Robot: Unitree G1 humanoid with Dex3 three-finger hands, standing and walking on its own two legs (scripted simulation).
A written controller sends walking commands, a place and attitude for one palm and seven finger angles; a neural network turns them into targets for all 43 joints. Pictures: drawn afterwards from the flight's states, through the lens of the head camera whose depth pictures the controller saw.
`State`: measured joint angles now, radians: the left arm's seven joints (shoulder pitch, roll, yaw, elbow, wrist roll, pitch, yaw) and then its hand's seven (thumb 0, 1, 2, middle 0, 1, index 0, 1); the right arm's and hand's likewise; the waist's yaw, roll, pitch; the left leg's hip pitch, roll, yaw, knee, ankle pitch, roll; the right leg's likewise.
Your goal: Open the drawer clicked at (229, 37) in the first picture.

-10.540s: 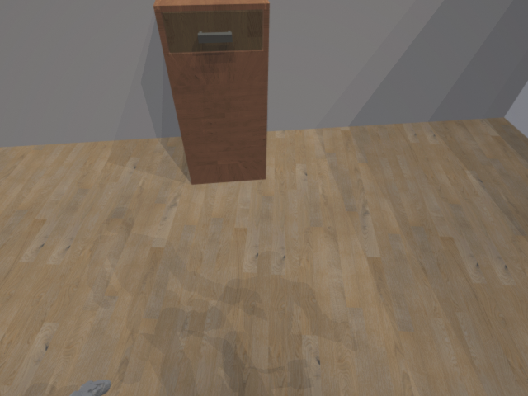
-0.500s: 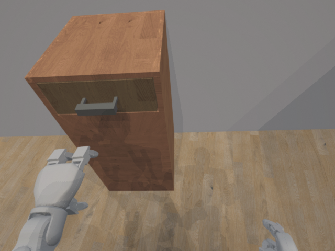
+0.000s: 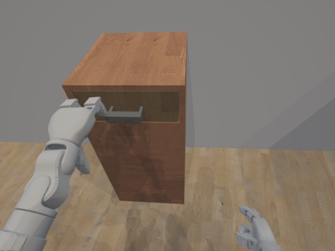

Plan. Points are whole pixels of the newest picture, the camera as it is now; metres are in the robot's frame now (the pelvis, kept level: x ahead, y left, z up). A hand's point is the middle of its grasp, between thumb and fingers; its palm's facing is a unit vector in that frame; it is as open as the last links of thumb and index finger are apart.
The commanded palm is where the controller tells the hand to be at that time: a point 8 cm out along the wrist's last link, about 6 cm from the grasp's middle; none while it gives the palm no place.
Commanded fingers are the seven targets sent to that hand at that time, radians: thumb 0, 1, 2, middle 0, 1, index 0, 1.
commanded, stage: raise the hand with hooked fingers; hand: left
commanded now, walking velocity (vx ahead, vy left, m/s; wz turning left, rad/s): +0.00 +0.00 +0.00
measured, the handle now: (125, 112) +0.53 +0.24 +0.02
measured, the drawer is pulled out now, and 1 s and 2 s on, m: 0.00 0.00 0.00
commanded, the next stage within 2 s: move the hooked fingers above the handle in 0.40 s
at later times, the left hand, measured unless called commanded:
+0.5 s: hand (88, 133) +0.32 +0.24 +0.14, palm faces +0.15 -0.05 -0.99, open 13.9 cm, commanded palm +0.28 +0.23 +0.19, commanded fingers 0.00 -0.50 0.30 -0.30 -1.20 -0.30 -1.20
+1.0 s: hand (100, 133) +0.35 +0.23 +0.11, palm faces +0.02 -0.03 -1.00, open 13.9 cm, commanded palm +0.33 +0.23 +0.17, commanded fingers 0.00 -0.50 0.30 -0.30 -1.20 -0.30 -1.20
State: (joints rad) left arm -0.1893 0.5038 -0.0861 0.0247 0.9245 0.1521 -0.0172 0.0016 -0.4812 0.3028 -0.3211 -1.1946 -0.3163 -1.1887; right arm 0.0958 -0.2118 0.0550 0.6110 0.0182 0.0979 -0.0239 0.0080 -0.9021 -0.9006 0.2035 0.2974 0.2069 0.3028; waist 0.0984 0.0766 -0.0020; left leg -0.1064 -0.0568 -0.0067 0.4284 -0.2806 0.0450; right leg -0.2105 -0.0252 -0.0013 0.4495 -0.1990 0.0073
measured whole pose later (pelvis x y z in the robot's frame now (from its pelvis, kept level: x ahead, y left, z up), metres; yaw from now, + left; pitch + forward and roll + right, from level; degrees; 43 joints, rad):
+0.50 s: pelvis +0.00 -0.01 +0.00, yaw +1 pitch +0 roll +0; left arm -0.18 0.51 -0.03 0.02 0.89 0.10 0.02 0.00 -0.49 0.30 -0.32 -1.20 -0.32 -1.20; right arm 0.15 -0.27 0.00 0.65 0.03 0.10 0.00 0.01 -0.91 -0.90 0.20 0.30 0.20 0.30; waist 0.10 0.09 0.00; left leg -0.14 -0.04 -0.02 0.39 -0.25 0.03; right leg -0.24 -0.02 -0.02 0.42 -0.18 -0.01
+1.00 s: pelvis +0.00 -0.04 +0.00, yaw +1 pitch +2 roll +1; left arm -0.35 0.53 -0.05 0.32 0.91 0.00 -0.01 0.00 -0.49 0.30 -0.32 -1.20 -0.31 -1.20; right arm 0.17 -0.28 -0.01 0.65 0.03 0.10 -0.05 0.01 -0.90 -0.90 0.20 0.30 0.20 0.30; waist 0.06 0.08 -0.02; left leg -0.21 -0.02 -0.04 0.44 -0.27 0.00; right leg -0.31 0.00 -0.04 0.47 -0.20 -0.03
